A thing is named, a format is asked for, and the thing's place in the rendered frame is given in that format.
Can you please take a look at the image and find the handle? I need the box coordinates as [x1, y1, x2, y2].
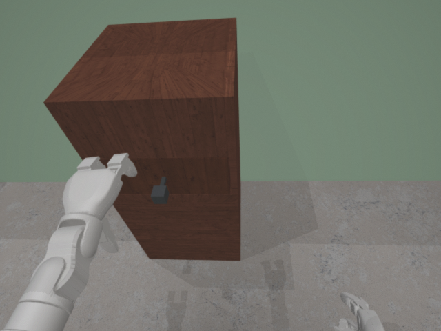
[151, 177, 169, 204]

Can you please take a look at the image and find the right robot hand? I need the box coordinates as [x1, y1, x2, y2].
[334, 292, 385, 331]

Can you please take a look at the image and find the drawer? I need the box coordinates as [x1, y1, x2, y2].
[99, 157, 231, 194]

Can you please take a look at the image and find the robot left forearm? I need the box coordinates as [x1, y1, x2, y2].
[0, 212, 103, 331]

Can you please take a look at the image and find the left robot hand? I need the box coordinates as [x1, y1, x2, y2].
[63, 153, 137, 253]

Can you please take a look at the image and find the cabinet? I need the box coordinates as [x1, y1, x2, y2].
[44, 18, 240, 261]

